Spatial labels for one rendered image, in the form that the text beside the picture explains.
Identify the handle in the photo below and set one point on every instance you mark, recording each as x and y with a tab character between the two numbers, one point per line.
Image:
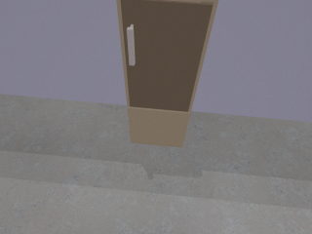
131	45

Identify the cupboard door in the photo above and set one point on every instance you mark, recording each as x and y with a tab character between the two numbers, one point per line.
169	37

